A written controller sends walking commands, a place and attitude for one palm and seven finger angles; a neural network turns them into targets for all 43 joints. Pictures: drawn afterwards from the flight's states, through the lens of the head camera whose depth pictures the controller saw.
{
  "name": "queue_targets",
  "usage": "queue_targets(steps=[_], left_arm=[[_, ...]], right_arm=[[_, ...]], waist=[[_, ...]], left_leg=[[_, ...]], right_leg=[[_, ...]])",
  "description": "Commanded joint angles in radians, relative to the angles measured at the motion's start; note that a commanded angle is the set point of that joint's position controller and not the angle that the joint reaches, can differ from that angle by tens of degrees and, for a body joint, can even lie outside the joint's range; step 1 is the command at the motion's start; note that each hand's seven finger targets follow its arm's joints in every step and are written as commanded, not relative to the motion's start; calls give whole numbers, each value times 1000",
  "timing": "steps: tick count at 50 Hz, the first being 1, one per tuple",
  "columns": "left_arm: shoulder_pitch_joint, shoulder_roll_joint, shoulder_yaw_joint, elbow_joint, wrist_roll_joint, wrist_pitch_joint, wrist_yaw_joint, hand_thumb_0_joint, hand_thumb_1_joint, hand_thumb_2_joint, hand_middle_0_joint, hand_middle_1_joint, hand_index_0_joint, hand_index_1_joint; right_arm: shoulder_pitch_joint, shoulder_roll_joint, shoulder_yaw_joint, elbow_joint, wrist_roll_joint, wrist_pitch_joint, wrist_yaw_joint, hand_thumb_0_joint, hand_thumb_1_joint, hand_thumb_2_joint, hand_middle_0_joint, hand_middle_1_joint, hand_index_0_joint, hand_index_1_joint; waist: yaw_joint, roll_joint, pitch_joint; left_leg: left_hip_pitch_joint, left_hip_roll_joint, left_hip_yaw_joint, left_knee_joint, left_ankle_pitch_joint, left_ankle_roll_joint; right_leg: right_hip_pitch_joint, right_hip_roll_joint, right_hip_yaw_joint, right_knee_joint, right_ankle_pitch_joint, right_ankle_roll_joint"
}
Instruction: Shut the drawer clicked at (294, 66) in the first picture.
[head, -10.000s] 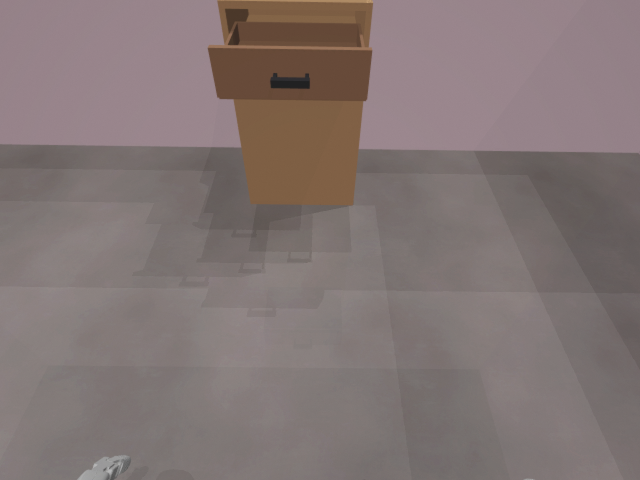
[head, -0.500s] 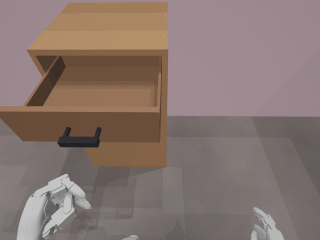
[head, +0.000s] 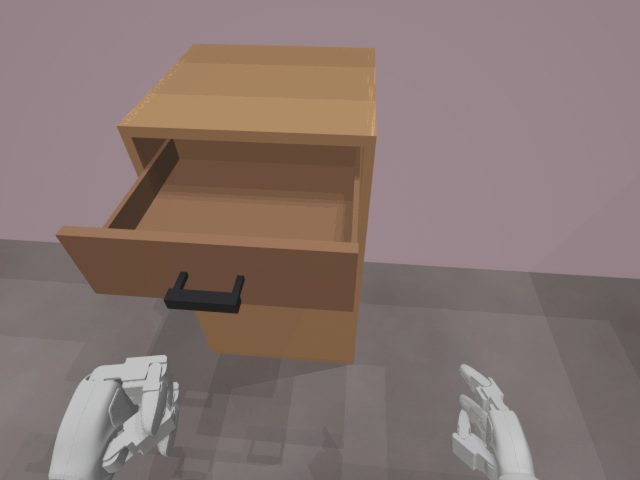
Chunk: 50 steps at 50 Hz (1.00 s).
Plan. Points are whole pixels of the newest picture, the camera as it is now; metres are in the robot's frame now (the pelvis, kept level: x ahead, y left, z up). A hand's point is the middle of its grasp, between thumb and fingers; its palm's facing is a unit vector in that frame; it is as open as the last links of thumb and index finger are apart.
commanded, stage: raise the hand and make a fist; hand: left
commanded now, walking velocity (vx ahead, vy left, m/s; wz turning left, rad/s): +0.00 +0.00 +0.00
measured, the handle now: (207, 290) +0.37 +0.21 +0.02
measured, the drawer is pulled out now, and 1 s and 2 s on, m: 0.27 0.27 0.27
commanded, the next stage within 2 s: bring the fist close to the handle in 0.44 s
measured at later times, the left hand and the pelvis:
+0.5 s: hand (171, 416) +0.15 +0.16 +0.12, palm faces +0.06 -0.99 -0.11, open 3.3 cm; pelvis -0.01 -0.02 +0.01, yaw +0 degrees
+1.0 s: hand (187, 397) +0.19 +0.17 +0.08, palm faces +0.04 -1.00 -0.07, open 3.3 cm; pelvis +0.00 -0.02 +0.00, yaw +0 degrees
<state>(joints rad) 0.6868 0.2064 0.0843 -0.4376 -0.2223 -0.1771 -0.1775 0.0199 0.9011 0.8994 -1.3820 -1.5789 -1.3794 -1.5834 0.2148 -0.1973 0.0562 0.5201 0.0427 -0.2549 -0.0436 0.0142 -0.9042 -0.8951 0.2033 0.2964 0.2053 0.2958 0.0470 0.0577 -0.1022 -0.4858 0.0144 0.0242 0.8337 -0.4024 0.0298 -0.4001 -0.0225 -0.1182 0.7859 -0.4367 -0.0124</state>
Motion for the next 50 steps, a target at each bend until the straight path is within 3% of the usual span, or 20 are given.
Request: queue_targets(steps=[1,6,10,14,15,16,25,26,33,37,41,43,45,46,50], left_arm=[[-27,79,76,-238,-29,-45,5,0,900,900,-1400,-1600,-1400,-1600],[-15,62,53,-184,-33,-17,-15,0,900,900,-1400,-1600,-1400,-1600],[-13,100,88,-204,-23,-19,1,0,900,900,-1400,-1600,-1400,-1600],[-17,91,81,-251,-18,-51,27,0,900,900,-1400,-1600,-1400,-1600],[-21,107,106,-236,-15,-57,38,0,900,900,-1400,-1600,-1400,-1600],[-26,85,82,-243,-21,-65,38,0,900,900,-1400,-1600,-1400,-1600],[-80,134,151,-108,-58,-60,-14,0,900,900,-1400,-1600,-1400,-1600],[-93,131,147,-113,-63,-62,-23,0,900,900,-1400,-1600,-1400,-1600],[-175,129,163,-9,-78,-95,-56,0,900,900,-1400,-1600,-1400,-1600],[-158,147,195,30,-71,-122,-66,0,900,900,-1400,-1600,-1400,-1600],[-181,136,186,53,-68,-147,-72,0,900,900,-1400,-1600,-1400,-1600],[-181,124,176,76,-72,-157,-78,0,900,900,-1400,-1600,-1400,-1600],[-174,147,212,102,-71,-170,-73,0,900,900,-1400,-1600,-1400,-1600],[-165,124,187,106,-71,-176,-78,0,900,900,-1400,-1600,-1400,-1600],[-189,125,187,127,-68,-195,-76,0,900,900,-1400,-1600,-1400,-1600]], right_arm=[[-99,-125,-56,-151,9,-69,-11,0,-900,-900,200,300,200,300],[-104,-136,-55,-139,14,-89,-14,0,-900,-900,200,300,200,300],[-107,-136,-61,-136,11,-104,-15,0,-900,-900,200,300,200,300],[-96,-129,-61,-139,8,-113,-9,0,-900,-900,200,300,200,300],[-101,-129,-64,-127,7,-112,-9,0,-900,-900,200,300,200,300],[-98,-128,-61,-132,6,-116,-8,0,-900,-900,200,300,200,300],[-106,-139,-65,-103,15,-124,-36,0,-900,-900,200,300,200,300],[-100,-139,-64,-100,16,-128,-39,0,-900,-900,200,300,200,300],[-84,-148,-67,-62,7,-143,-41,0,-900,-900,200,300,200,300],[-76,-146,-78,-56,3,-139,-35,0,-900,-900,200,300,200,300],[-74,-148,-83,-51,-2,-130,-29,0,-900,-900,200,300,200,300],[-75,-149,-85,-55,-4,-126,-25,0,-900,-900,200,300,200,300],[-80,-150,-89,-44,-6,-116,-26,0,-900,-900,200,300,200,300],[-75,-150,-89,-51,-6,-113,-24,0,-900,-900,200,300,200,300],[-77,-153,-93,-50,-10,-96,-21,0,-900,-900,200,300,200,300]], waist=[[-13,-9,-28],[-18,-50,13],[-3,-32,-2],[-5,-1,-19],[0,0,-6],[-7,-1,-1],[-14,-75,48],[-18,-54,39],[-33,-66,32],[-24,-67,-36],[-29,-39,-58],[-33,-64,-57],[-26,-74,-63],[-30,-64,-67],[-35,-56,-69]], left_leg=[[118,9,-75,-182,206,-8],[97,7,-78,-198,154,-7],[102,3,-74,-203,144,-7],[116,1,-66,-202,156,-8],[107,3,-66,-204,141,-9],[107,0,-63,-203,129,-8],[69,-9,-45,-177,96,-3],[83,-11,-42,-175,106,-2],[76,-17,-42,-155,158,-3],[79,-21,-36,-139,213,-3],[81,-23,-31,-127,246,-2],[66,-23,-34,-121,247,-2],[53,-22,-35,-114,255,-2],[50,-24,-32,-110,258,-3],[31,-23,-32,-93,260,-2]], right_leg=[[-24,34,13,-135,210,-9],[-31,36,16,-160,165,-6],[-17,32,25,-171,144,-8],[-18,29,22,-160,146,-10],[-16,29,24,-167,127,-12],[-22,29,27,-170,117,-9],[-18,13,105,-260,41,1],[-18,11,112,-264,52,2],[-13,6,119,-247,146,11],[18,-2,122,-218,242,15],[12,1,109,-187,307,14],[2,1,103,-173,321,16],[5,4,100,-164,327,13],[-3,2,101,-155,333,14],[-31,8,88,-128,330,10]])
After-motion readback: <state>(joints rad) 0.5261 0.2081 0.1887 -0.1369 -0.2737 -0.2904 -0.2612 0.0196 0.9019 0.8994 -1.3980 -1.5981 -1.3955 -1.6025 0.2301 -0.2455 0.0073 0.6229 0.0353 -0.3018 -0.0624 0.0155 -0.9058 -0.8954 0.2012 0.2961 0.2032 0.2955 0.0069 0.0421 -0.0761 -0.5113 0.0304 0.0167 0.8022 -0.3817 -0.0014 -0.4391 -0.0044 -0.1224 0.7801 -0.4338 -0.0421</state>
